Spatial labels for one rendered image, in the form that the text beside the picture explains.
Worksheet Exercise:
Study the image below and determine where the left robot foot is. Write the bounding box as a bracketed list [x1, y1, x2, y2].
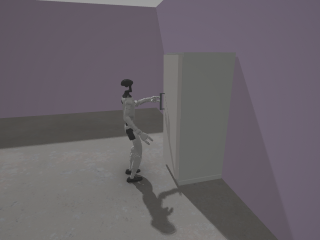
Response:
[125, 169, 140, 174]

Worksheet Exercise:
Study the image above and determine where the right robot upper arm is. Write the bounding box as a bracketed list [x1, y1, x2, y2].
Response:
[123, 98, 133, 122]

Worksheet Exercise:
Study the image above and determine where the robot left forearm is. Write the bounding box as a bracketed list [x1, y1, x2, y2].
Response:
[137, 97, 151, 105]

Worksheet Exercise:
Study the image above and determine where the robot left shin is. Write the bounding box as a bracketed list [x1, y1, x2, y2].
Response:
[129, 152, 134, 171]

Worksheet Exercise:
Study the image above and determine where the robot right forearm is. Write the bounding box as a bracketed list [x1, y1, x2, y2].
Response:
[125, 117, 142, 135]

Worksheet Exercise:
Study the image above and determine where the robot right hand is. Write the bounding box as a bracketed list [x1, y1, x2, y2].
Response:
[139, 132, 153, 145]

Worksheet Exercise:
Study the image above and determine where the handle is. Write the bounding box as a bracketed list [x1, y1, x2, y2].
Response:
[159, 93, 165, 110]

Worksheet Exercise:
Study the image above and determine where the robot left hand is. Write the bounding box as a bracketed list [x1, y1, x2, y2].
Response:
[150, 96, 160, 103]

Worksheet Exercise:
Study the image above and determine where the fridge door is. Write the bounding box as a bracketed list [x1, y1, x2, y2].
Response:
[163, 54, 183, 179]

